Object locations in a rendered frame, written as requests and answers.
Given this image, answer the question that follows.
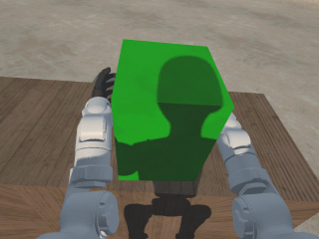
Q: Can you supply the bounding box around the robot left hand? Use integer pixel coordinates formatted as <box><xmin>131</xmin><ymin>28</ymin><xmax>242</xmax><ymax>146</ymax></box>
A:
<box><xmin>92</xmin><ymin>67</ymin><xmax>116</xmax><ymax>103</ymax></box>

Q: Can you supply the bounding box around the pedestal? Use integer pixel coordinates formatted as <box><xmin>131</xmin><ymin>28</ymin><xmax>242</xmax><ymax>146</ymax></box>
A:
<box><xmin>0</xmin><ymin>77</ymin><xmax>319</xmax><ymax>239</ymax></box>

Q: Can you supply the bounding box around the robot left forearm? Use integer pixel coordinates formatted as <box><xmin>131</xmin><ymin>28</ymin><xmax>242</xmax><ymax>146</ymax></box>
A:
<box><xmin>60</xmin><ymin>97</ymin><xmax>114</xmax><ymax>228</ymax></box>

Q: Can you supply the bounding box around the robot right forearm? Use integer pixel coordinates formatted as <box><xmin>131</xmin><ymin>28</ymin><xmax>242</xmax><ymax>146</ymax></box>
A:
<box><xmin>216</xmin><ymin>113</ymin><xmax>294</xmax><ymax>229</ymax></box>

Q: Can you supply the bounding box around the right robot upper arm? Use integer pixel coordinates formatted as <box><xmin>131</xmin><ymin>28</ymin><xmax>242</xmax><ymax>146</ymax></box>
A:
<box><xmin>231</xmin><ymin>192</ymin><xmax>319</xmax><ymax>239</ymax></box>

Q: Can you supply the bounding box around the carton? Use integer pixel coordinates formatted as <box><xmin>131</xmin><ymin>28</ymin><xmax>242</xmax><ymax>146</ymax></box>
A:
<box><xmin>111</xmin><ymin>39</ymin><xmax>234</xmax><ymax>181</ymax></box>

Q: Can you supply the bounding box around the left robot upper arm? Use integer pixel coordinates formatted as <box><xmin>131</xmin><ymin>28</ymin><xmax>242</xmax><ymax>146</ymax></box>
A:
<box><xmin>36</xmin><ymin>190</ymin><xmax>120</xmax><ymax>239</ymax></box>

